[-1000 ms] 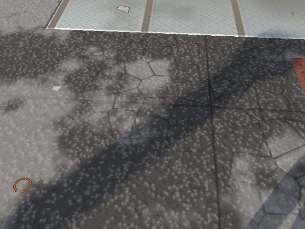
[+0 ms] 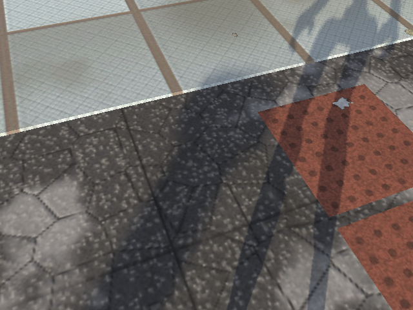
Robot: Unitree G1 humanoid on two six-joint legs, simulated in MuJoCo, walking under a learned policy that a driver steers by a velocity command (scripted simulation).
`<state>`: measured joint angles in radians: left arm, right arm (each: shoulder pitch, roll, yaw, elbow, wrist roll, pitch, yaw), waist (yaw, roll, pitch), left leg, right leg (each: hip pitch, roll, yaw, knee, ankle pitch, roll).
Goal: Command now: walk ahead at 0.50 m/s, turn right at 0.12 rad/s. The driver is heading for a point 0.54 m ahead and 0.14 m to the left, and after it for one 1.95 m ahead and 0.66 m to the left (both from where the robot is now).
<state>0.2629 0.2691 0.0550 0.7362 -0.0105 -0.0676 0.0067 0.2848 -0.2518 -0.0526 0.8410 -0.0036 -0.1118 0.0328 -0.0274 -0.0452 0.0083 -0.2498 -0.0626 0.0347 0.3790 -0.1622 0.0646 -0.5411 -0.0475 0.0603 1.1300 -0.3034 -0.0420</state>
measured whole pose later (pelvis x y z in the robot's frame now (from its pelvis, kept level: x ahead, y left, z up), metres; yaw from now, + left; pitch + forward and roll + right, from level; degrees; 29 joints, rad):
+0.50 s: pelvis +0.27 -0.06 +0.00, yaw +6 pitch +2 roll -1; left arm 0.19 0.24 0.05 0.72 0.01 -0.10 -0.02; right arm 0.31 -0.30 -0.05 0.85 0.03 -0.05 0.00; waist -0.01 0.04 0.02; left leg -0.49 0.06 -0.05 1.17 -0.34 0.02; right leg -0.30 0.01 -0.09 0.44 -0.17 -0.04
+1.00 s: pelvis +0.51 +0.06 -0.01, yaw +24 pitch +2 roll -1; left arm 0.21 0.29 0.06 0.80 -0.02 -0.11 0.00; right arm 0.20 -0.29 -0.08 0.71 0.02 -0.05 0.04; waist 0.00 -0.01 0.06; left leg -0.41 -0.07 0.02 0.57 -0.19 0.09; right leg -0.38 -0.06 0.02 1.22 -0.41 0.01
